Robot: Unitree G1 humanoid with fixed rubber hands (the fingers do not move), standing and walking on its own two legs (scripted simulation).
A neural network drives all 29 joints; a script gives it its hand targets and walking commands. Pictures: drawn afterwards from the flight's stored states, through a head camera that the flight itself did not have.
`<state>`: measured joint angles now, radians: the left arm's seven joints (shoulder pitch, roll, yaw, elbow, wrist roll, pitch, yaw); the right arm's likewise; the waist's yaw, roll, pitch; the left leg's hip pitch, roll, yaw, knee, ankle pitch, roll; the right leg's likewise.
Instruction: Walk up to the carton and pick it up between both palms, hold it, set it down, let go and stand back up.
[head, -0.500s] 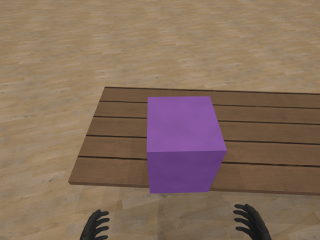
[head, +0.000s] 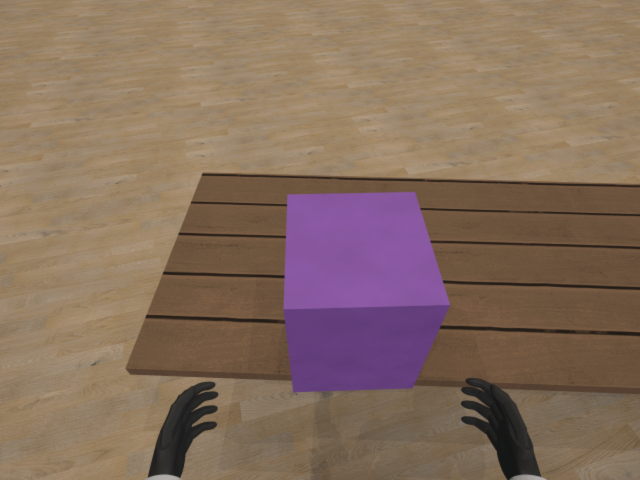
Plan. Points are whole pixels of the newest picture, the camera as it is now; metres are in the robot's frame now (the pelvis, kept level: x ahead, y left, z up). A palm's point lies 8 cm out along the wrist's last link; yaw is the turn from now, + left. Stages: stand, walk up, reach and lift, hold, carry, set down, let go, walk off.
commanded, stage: reach and lift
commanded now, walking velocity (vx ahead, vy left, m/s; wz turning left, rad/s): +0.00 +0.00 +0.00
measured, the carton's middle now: (352, 295) +0.40 -0.02 -0.04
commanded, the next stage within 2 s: none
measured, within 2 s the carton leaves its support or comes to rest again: neither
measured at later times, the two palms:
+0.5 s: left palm (180, 404) +0.22 +0.20 -0.03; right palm (505, 399) +0.22 -0.21 -0.02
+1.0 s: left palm (198, 313) +0.31 +0.19 +0.04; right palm (502, 319) +0.30 -0.20 +0.04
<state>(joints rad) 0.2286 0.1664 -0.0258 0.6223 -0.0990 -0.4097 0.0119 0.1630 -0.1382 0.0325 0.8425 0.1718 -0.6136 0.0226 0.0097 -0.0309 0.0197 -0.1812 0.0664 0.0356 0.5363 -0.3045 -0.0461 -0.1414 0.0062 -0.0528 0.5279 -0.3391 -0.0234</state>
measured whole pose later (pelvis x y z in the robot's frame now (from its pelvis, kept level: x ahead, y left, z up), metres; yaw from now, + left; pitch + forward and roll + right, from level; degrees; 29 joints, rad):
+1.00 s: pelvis +0.00 +0.00 +0.01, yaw -2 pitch +0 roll +0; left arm -0.20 0.15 0.03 0.50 -0.10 -0.02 0.04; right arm -0.24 -0.22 0.08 0.68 0.28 -0.22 -0.07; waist 0.00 -0.02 -0.01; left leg -0.15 0.06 0.05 0.37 -0.22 -0.04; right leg -0.12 0.02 -0.01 0.36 -0.24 -0.02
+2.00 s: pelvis -0.01 +0.00 +0.00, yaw -2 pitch +12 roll -1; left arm -0.79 0.18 0.11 1.08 -0.07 -0.06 0.05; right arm -0.85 -0.25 0.10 1.21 0.35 -0.12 -0.09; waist 0.02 -0.01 -0.17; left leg -0.48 0.08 0.02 0.47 -0.21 -0.04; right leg -0.42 0.04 -0.02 0.41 -0.20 -0.02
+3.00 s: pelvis -0.05 +0.01 -0.05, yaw -3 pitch +27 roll -1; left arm -0.90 0.07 0.24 1.37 0.00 -0.47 0.13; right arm -0.91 -0.07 -0.21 1.34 0.01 -0.42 -0.14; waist -0.01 0.02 -0.26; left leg -1.01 0.07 -0.01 0.85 -0.31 -0.04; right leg -0.98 0.04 -0.02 0.82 -0.32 -0.02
